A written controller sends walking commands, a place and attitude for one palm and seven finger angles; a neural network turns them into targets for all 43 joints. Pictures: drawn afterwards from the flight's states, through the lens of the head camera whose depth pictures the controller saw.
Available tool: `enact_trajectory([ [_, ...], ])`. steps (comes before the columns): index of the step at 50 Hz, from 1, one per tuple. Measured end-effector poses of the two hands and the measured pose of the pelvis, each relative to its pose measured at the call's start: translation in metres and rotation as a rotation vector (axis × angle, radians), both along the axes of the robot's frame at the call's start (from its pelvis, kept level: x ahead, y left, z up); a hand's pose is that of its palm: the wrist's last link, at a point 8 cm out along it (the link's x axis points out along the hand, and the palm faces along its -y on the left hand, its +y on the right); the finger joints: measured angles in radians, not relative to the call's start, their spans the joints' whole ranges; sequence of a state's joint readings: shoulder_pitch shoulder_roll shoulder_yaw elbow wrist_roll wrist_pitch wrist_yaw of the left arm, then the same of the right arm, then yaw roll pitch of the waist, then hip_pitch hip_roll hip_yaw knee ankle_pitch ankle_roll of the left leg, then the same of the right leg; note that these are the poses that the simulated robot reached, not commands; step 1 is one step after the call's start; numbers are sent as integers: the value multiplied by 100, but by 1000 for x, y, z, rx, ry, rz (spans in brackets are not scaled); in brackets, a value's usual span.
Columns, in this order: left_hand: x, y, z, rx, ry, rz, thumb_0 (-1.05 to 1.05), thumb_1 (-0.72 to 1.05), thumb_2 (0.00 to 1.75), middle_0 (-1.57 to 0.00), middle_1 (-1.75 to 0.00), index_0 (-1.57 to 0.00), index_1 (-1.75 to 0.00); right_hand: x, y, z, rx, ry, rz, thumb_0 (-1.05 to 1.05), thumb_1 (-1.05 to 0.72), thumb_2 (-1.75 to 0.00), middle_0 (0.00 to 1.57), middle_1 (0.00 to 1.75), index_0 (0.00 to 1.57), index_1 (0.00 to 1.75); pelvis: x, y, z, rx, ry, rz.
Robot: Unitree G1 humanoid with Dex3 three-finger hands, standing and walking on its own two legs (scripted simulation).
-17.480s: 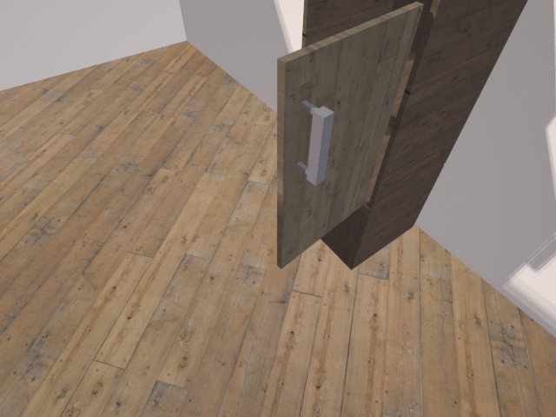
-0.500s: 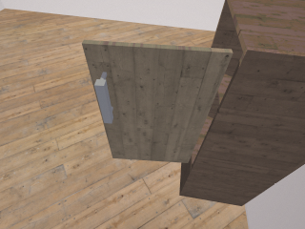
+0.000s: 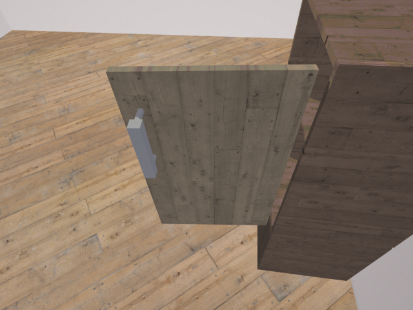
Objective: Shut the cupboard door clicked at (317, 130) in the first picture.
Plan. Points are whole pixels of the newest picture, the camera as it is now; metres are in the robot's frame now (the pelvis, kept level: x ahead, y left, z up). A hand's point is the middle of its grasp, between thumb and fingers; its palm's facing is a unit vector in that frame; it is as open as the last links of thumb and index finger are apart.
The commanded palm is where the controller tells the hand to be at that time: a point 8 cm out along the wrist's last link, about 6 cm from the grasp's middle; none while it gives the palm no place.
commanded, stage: look again from close up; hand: left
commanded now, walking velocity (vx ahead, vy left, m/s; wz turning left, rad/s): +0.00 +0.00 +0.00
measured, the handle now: (145, 144) +0.42 +0.16 +0.09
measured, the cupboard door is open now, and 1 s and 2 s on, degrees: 96 96 96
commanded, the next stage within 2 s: raise the hand and make a fist in 0.16 s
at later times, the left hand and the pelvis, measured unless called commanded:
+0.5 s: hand (136, 263) +0.20 +0.15 +0.00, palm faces +0.18 -0.98 -0.06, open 7.0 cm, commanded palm +0.11 +0.21 -0.04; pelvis -0.02 -0.05 -0.03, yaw +2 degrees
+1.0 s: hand (125, 288) +0.16 +0.16 +0.00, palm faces +0.01 -1.00 -0.02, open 4.6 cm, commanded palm +0.12 +0.21 +0.01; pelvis -0.06 -0.04 -0.06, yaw +1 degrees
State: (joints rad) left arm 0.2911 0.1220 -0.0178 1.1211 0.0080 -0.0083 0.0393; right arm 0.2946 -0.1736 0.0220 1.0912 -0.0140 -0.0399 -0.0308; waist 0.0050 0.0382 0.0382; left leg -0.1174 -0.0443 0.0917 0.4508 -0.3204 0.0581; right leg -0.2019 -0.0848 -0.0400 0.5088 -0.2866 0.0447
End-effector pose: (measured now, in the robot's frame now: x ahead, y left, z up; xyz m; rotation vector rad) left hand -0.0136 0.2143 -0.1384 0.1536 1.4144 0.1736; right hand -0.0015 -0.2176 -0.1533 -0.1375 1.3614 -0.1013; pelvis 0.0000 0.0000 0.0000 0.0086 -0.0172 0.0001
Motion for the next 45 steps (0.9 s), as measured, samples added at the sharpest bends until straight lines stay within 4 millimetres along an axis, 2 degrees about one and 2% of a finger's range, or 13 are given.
enact_trajectory([
  [14, 22, -9, 2, 24, -19, -16, 1, 92, 90, -20, -29, -20, -30, 2, -14, 2, 5, 44, -12, 0, -91, -89, 19, 30, 20, 30, 8, -18, 2, 1, 12, 3],
  [15, 33, -6, 6, 27, -81, 37, 1, 91, 90, -20, -29, -20, -30, 4, -19, 4, -17, 12, -9, 1, -92, -89, 20, 30, 20, 30, 5, -20, 1, -2, 10, 4],
  [16, 52, -2, 17, 50, -215, 51, 2, 91, 90, -20, -30, -20, -30, 9, -26, 7, -47, -56, -10, 1, -92, -89, 20, 30, 21, 30, 4, -22, -2, -4, 13, 4],
  [21, 154, -8, 108, 97, -902, 35, 2, 91, 90, -22, -32, -22, -33, 55, -60, 21, -90, -413, 0, 1, -92, -89, 20, 30, 21, 30, 0, -33, -12, 13, 56, 44],
  [24, 183, -14, 143, 42, -1221, -17, 1, 91, 90, -25, -36, -25, -36, 93, -79, 33, -106, -580, 28, 1, -91, -89, 20, 30, 21, 30, -12, -42, -22, 13, 111, 35],
  [26, 182, -20, 150, -15, -1379, -84, 1, 91, 90, -28, -38, -28, -39, 118, -89, 43, -122, -687, 56, 1, -91, -89, 20, 30, 20, 30, -21, -49, -33, 21, 151, 18],
  [28, 170, -23, 144, -60, -1454, -164, 1, 91, 90, -31, -42, -31, -43, 140, -98, 51, -139, -786, 90, 1, -91, -89, 20, 30, 20, 30, -30, -54, -45, 24, 178, 7],
  [32, 130, -15, 112, -102, -1381, -151, 1, 90, 90, -38, -49, -38, -50, 173, -103, 63, -165, -929, 145, 1, -91, -89, 19, 30, 20, 30, -46, -60, -66, 23, 203, 14],
  [35, 103, -2, 100, -59, -1340, -70, 1, 90, 90, -43, -55, -43, -56, 185, -95, 64, -167, -985, 184, 1, -91, -90, 19, 30, 20, 30, -54, -61, -76, 5, 207, 30],
  [37, 95, 1, 104, -25, -1368, -54, 2, 90, 90, -47, -59, -47, -60, 185, -85, 60, -156, -994, 210, 1, -91, -90, 19, 30, 20, 30, -59, -61, -80, -11, 203, 39],
  [39, 98, -1, 114, -21, -1426, -81, 2, 90, 90, -50, -63, -50, -63, 180, -73, 52, -135, -979, 227, 1, -91, -90, 19, 30, 20, 30, -62, -59, -82, -24, 196, 46],
  [42, 113, -9, 128, -67, -1479, -158, 2, 90, 90, -55, -69, -55, -69, 164, -55, 37, -91, -925, 221, 1, -91, -90, 19, 30, 20, 30, -67, -57, -82, -38, 184, 49],
  [45, 134, -12, 134, -128, -1439, -207, 2, 90, 90, -61, -74, -61, -75, 139, -40, 26, -49, -850, 180, 1, -90, -89, 20, 30, 21, 30, -68, -52, -77, -41, 174, 44],
])
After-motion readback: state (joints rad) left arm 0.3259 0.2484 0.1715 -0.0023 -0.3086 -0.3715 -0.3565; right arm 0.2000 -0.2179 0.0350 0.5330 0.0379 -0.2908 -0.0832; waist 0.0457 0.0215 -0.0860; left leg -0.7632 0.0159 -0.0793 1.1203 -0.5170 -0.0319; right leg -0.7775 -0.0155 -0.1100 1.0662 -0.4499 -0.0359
